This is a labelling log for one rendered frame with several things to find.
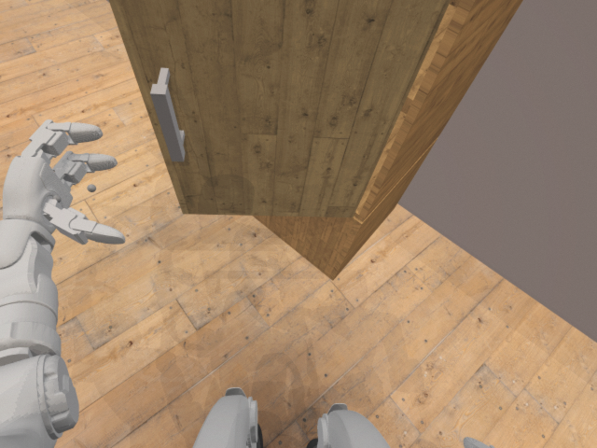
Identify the cupboard door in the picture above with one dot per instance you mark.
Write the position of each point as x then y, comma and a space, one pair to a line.
286, 105

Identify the robot left thigh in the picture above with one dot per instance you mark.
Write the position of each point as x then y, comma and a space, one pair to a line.
231, 423

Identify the robot right thigh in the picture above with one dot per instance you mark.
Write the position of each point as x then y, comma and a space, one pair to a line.
348, 429

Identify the handle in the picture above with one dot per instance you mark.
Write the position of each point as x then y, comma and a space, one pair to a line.
162, 101

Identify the robot thigh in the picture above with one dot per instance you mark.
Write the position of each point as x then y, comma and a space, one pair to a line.
231, 423
348, 429

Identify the left robot forearm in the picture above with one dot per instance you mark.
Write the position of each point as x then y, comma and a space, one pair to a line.
28, 296

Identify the left robot hand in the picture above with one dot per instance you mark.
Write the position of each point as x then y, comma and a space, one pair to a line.
30, 183

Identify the robot left upper arm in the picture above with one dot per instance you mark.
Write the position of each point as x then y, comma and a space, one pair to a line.
38, 402

